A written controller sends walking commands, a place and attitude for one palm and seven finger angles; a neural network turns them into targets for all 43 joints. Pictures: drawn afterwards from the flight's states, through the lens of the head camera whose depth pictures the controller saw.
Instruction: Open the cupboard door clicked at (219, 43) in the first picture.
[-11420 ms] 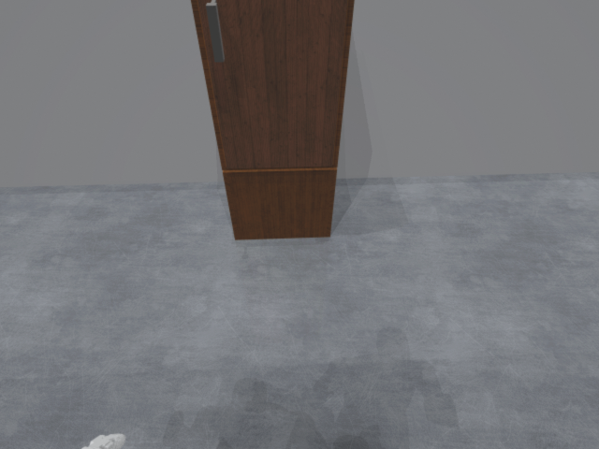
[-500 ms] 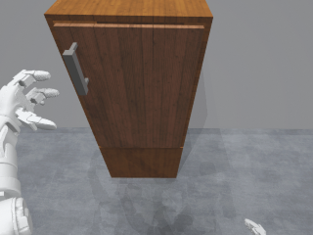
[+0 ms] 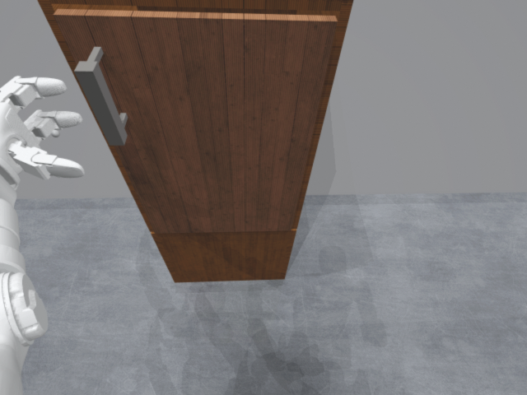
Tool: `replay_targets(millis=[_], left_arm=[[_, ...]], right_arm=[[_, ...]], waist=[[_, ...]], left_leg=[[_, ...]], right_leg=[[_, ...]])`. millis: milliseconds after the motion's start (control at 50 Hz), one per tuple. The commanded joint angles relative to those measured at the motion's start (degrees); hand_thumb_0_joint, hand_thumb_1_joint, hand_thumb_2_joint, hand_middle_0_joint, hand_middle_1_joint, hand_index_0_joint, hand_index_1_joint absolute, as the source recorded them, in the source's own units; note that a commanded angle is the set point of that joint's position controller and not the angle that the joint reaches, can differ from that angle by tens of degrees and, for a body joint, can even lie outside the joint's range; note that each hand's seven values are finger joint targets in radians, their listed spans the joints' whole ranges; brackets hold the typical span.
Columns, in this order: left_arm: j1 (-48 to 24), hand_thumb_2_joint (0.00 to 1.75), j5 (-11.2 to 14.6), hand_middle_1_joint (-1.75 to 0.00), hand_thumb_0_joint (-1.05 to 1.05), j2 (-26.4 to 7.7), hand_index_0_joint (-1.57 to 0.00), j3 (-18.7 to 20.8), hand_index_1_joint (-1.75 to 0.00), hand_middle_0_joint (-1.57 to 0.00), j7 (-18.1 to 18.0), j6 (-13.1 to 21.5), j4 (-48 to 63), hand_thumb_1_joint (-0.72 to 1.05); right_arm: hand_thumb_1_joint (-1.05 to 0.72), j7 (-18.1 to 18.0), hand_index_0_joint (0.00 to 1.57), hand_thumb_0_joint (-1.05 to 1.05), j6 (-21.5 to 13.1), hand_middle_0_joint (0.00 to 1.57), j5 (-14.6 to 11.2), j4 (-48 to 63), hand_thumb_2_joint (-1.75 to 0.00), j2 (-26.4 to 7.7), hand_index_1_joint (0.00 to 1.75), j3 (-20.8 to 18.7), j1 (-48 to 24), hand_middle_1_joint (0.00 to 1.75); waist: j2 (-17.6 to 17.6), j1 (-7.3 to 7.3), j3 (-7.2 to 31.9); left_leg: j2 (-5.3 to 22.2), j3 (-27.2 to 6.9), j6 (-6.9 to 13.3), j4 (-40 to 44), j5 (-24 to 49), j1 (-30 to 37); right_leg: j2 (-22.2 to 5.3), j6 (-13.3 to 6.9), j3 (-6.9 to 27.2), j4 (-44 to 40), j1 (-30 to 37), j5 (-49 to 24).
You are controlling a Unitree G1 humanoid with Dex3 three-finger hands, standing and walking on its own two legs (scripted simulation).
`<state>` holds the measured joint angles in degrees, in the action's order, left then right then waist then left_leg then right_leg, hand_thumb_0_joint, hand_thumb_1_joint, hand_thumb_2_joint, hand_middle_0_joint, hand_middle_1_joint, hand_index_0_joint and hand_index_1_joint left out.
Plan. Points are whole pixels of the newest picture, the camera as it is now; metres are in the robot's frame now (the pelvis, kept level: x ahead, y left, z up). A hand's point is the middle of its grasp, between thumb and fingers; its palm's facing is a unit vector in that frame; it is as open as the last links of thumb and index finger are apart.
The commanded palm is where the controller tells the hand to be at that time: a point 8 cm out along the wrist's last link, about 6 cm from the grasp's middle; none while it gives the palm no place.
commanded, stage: move the hooked fingers beside the handle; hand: left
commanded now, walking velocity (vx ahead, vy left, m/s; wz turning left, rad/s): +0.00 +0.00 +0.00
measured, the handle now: (107, 98) +0.54 +0.24 +0.15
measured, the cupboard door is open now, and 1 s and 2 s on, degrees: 0 0 0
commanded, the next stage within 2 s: slide the fingers in behind the handle in 1.02 s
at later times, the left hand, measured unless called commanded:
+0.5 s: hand (60, 120) +0.48 +0.29 +0.15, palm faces +0.03 -1.00 +0.04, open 14.0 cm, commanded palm +0.45 +0.35 +0.14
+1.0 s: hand (61, 120) +0.48 +0.30 +0.14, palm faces +0.04 -1.00 +0.02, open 14.0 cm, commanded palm +0.46 +0.35 +0.14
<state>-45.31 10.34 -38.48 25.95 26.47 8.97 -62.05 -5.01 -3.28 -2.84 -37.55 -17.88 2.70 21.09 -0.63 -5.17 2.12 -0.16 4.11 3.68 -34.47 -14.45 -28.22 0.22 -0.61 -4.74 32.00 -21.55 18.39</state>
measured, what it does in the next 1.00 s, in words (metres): stands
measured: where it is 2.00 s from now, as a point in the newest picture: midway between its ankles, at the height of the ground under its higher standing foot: outside the picture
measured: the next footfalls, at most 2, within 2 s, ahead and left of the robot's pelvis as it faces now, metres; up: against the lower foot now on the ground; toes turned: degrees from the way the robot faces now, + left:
none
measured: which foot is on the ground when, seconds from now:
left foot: down 0.00-1.00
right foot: down 0.00-1.00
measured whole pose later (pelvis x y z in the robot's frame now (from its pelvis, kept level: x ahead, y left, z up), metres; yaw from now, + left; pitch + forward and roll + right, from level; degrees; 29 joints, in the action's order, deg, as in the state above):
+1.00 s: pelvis +0.02 +0.00 -0.01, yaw -1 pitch +14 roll -3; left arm -50.7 9.6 -43.0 29.4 29.7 12.0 -67.6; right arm -3.9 3.1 -2.5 -34.9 -17.4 2.8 21.1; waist -0.4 -6.5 4.0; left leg 1.1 3.8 3.6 -40.7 -18.3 -36.4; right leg 1.2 -0.6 -4.6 36.0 -28.8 21.0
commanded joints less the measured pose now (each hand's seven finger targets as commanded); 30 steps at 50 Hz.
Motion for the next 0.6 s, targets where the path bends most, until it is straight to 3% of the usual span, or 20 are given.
replay_targets(millis=[0, 20, 60, 160, 180, 200, 220, 280, 300, 360, 380, 400, 480, 520, 560, 580], left_arm=[[-29.2, 0.3, 0.9, -1.2, 0.0, -22.3, -0.3, 4.5, -1.2, -0.3, 0.7, 5.9, 9.9, -0.5], [-29.6, 0.3, 0.9, -1.2, 0.0, -21.6, -0.3, 3.7, -1.2, -0.3, 1.4, 6.0, 9.0, -0.5], [-28.2, 0.3, 0.9, -1.2, 0.0, -23.4, -0.3, 4.9, -1.2, -0.3, 2.4, 6.1, 6.8, -0.5], [-30.5, 0.3, -0.1, -1.2, 0.0, -26.9, -0.3, 5.0, -1.2, -0.3, 4.1, 3.9, 0.6, -0.5], [-30.9, 0.3, -0.7, -1.2, 0.0, -29.9, -0.3, 6.7, -1.2, -0.3, 4.1, 3.8, 0.3, -0.5], [-31.8, 0.3, -1.0, -1.2, 0.0, -30.1, -0.3, 6.4, -1.2, -0.3, 4.3, 4.0, 0.7, -0.5], [-30.4, 0.3, -1.2, -1.2, 0.0, -31.7, -0.3, 8.0, -1.2, -0.3, 4.3, 4.4, 1.2, -0.5], [-28.0, 0.3, -0.8, -1.2, 0.0, -31.0, -0.3, 8.4, -1.2, -0.3, 4.8, 6.5, 4.0, -0.5], [-27.7, 0.3, -0.6, -1.2, 0.0, -28.8, -0.3, 6.9, -1.2, -0.3, 5.3, 6.7, 4.5, -0.5], [-25.8, 0.3, 1.2, -1.2, 0.0, -28.1, -0.3, 7.6, -1.2, -0.3, 6.6, 5.9, 2.1, -0.5], [-26.5, 0.3, 1.2, -1.2, 0.0, -27.7, -0.3, 6.8, -1.2, -0.3, 7.0, 5.2, 1.9, -0.5], [-26.7, 0.3, 1.0, -1.2, 0.0, -28.3, -0.3, 7.2, -1.2, -0.3, 7.0, 4.5, 0.9, -0.5], [-28.1, 0.3, -0.2, -1.2, 0.0, -32.5, -0.3, 9.6, -1.2, -0.3, 5.9, 4.8, 4.8, -0.5], [-29.8, 0.3, -0.6, -1.2, 0.0, -29.6, -0.3, 7.6, -1.2, -0.3, 5.1, 6.2, 8.2, -0.5], [-28.4, 0.3, 0.2, -1.2, 0.0, -29.0, -0.3, 8.3, -1.2, -0.3, 4.6, 7.4, 10.2, -0.5], [-28.5, 0.3, 0.7, -1.2, 0.0, -29.7, -0.3, 9.3, -1.2, -0.3, 4.6, 7.5, 9.8, -0.5]], right_arm=[[-0.9, -1.1, 0.2, 0.0, -1.2, 0.2, -0.1, 4.3, -0.9, -11.1, 0.3, -3.9, 4.6, 0.3], [-0.9, -1.1, 0.2, 0.0, -1.1, 0.2, -0.1, 3.9, -0.9, -11.1, 0.3, -3.9, 5.0, 0.3], [-0.9, -1.1, 0.2, 0.0, -0.4, 0.2, 0.1, 3.7, -0.9, -11.3, 0.3, -4.0, 5.9, 0.3], [-0.9, -1.2, 0.2, 0.0, 1.4, 0.2, -0.3, 3.8, -0.9, -11.7, 0.3, -3.8, 7.3, 0.3], [-0.9, -1.3, 0.2, 0.0, 1.7, 0.2, -0.4, 3.8, -0.9, -12.0, 0.3, -3.9, 7.8, 0.3], [-0.9, -1.3, 0.2, 0.0, 2.0, 0.2, -0.3, 3.9, -0.9, -12.0, 0.3, -4.0, 8.0, 0.3], [-0.9, -1.2, 0.2, 0.0, 2.3, 0.2, -0.2, 4.1, -0.9, -12.1, 0.3, -4.2, 8.8, 0.3], [-0.9, -0.7, 0.2, 0.0, 3.2, 0.2, 0.1, 4.9, -0.9, -11.7, 0.3, -4.4, 9.2, 0.3], [-0.9, -0.6, 0.2, 0.0, 3.4, 0.2, 0.0, 5.0, -0.9, -11.6, 0.3, -4.5, 9.1, 0.3], [-0.9, -0.6, 0.2, 0.0, 4.4, 0.2, -0.1, 5.0, -0.9, -11.8, 0.3, -4.6, 9.4, 0.3], [-0.9, -0.5, 0.2, 0.0, 4.6, 0.2, -0.3, 5.1, -0.9, -11.8, 0.3, -4.5, 9.0, 0.3], [-0.9, -0.5, 0.2, 0.0, 4.7, 0.2, -0.3, 5.0, -0.9, -11.9, 0.3, -4.6, 9.3, 0.3], [-0.9, -0.5, 0.2, 0.0, 5.3, 0.2, -0.2, 5.7, -0.9, -11.8, 0.3, -4.6, 9.4, 0.3], [-0.9, -0.2, 0.2, 0.0, 5.4, 0.2, 0.0, 5.8, -0.9, -11.3, 0.3, -4.7, 9.2, 0.3], [-0.9, 0.0, 0.2, 0.0, 5.3, 0.2, 0.2, 6.1, -0.9, -11.2, 0.3, -4.8, 9.3, 0.3], [-0.9, 0.1, 0.2, 0.0, 5.5, 0.2, 0.1, 5.6, -0.9, -11.3, 0.3, -4.9, 9.1, 0.3]], waist=[[-5.8, -0.96, 20.1], [-6.7, -1.18, 20.6], [-6.2, -0.76, 21.7], [-3.8, -2.13, 17.0], [-3.6, -1.97, 18.0], [-5.3, -2.25, 18.9], [-5.5, -1.58, 20.8], [-8.4, -0.55, 25.9], [-9.3, -1.01, 26.3], [-5.3, -1.19, 23.7], [-6.3, -1.38, 22.4], [-5.1, -1.5, 21.2], [-8.4, -0.81, 23.8], [-11.5, -1.33, 25.1], [-11.9, -1.12, 27.4], [-10.5, -1.19, 27.3]], left_leg=[[2.0, -8.3, -1.2, 1.8, 12.5, 21.2], [1.9, -8.2, -1.2, 1.5, 12.8, 21.5], [1.7, -7.5, -1.0, 0.4, 15.5, 20.2], [1.2, -6.1, 0.0, -0.9, 12.8, 12.9], [1.2, -6.3, 0.0, -1.2, 13.1, 12.3], [1.1, -5.9, 0.0, -1.5, 13.6, 12.5], [1.1, -6.2, 0.0, -1.9, 14.8, 13.2], [1.3, -6.3, -0.5, -2.9, 19.3, 17.5], [1.4, -6.1, -0.5, -3.2, 20.1, 18.7], [1.5, -5.9, -0.1, -3.3, 19.4, 16.3], [1.4, -5.6, 0.0, -3.1, 17.9, 15.5], [1.4, -5.7, 0.2, -3.1, 17.2, 14.4], [1.3, -6.0, 0.0, -3.7, 19.8, 15.7], [1.7, -6.7, -0.5, -4.0, 22.6, 19.5], [2.1, -7.0, -0.6, -4.8, 26.3, 22.8], [2.3, -7.4, -0.8, -4.7, 25.4, 22.8]], right_leg=[[1.7, -0.8, 3.3, -3.6, -6.4, -11.0], [1.7, -0.8, 3.3, -3.4, -6.7, -11.3], [1.8, -0.8, 3.3, -2.8, -5.6, -14.0], [1.8, -0.1, 4.1, -2.6, -6.4, -14.7], [1.9, 0.1, 4.4, -2.3, -6.2, -15.2], [1.8, 0.3, 4.6, -2.1, -6.3, -15.8], [1.9, 0.1, 4.4, -1.6, -6.0, -16.2], [2.4, 0.0, 4.1, -0.5, -5.9, -18.7], [2.6, 0.0, 4.0, -0.5, -6.9, -18.8], [2.9, 0.0, 3.6, -0.6, -7.0, -19.0], [2.8, 0.2, 3.9, -0.9, -7.7, -18.4], [2.8, 0.2, 3.7, -1.0, -8.0, -18.0], [2.8, 0.1, 3.8, 0.0, -7.7, -19.3], [3.1, -0.1, 3.3, 0.2, -9.6, -18.9], [3.5, -0.4, 3.1, 0.5, -10.1, -19.7], [3.5, -0.2, 3.0, 0.4, -10.0, -19.4]])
